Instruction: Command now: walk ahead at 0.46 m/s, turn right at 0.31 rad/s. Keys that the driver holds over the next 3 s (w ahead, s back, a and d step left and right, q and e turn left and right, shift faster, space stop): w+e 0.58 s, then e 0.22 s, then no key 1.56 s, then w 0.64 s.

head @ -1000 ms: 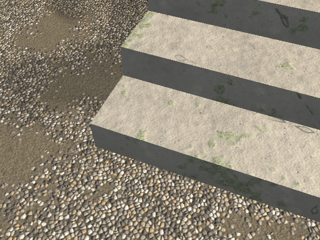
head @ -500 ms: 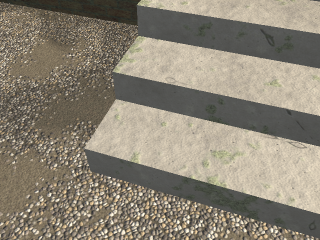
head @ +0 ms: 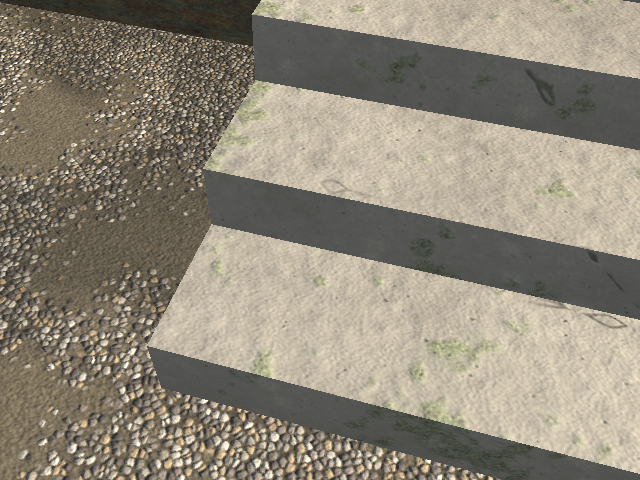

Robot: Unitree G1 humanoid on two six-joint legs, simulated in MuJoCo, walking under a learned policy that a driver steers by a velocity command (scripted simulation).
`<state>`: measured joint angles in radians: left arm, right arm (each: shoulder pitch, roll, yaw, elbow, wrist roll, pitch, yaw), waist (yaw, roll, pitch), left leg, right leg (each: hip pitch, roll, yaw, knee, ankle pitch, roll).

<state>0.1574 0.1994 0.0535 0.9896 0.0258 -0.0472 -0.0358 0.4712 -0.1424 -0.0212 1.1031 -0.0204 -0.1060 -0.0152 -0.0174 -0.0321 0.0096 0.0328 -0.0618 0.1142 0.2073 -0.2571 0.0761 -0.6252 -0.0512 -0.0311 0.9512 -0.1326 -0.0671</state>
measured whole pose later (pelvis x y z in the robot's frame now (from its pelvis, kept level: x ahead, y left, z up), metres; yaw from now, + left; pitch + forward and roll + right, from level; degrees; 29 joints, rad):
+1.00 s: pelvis +0.43 -0.04 +0.00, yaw -31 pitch +2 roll -1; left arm 0.04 0.19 0.05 0.67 0.05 0.05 0.03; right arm 0.40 -0.18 -0.02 0.92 -0.02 -0.06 -0.02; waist -0.02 -0.07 0.06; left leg -0.22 0.00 0.13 0.42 -0.24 0.07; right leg -0.97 0.12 0.06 1.94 -0.44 -0.02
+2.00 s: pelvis +0.51 -0.29 +0.16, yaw -30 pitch -2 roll +1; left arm 0.30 0.15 -0.01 0.65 0.06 0.01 0.08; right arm 0.20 -0.17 -0.04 0.68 -0.02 0.13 -0.04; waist 0.07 0.00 0.08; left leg -0.53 -0.03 -0.05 1.07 -0.38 -0.07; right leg -0.32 0.01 -0.22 0.62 -0.29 -0.14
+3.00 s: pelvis +0.74 -0.42 +0.16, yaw -31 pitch +3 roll +3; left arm 0.60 0.16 -0.02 1.09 0.02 -0.10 -0.01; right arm 0.02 -0.11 0.04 0.64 0.00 0.00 -0.02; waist 0.02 -0.02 -0.03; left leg -1.31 -0.02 0.09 2.11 -0.57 0.17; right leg 0.08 0.04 -0.03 0.28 -0.41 -0.10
